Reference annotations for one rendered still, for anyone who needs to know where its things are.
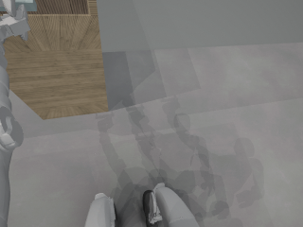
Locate drawer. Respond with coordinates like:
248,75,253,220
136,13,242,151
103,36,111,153
0,0,89,14

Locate left robot hand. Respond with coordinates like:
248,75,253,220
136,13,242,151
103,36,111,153
0,0,30,44

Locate handle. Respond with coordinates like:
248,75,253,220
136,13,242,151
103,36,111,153
0,0,37,11

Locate robot right shin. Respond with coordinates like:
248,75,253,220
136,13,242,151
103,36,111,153
149,183,165,223

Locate robot left forearm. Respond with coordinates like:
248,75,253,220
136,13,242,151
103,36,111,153
0,42,12,113

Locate robot right thigh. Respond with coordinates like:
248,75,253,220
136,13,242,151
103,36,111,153
150,187,200,227

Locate cabinet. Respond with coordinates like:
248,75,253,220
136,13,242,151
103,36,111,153
0,0,109,120

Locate left robot upper arm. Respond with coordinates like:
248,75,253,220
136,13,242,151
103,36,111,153
0,105,24,227

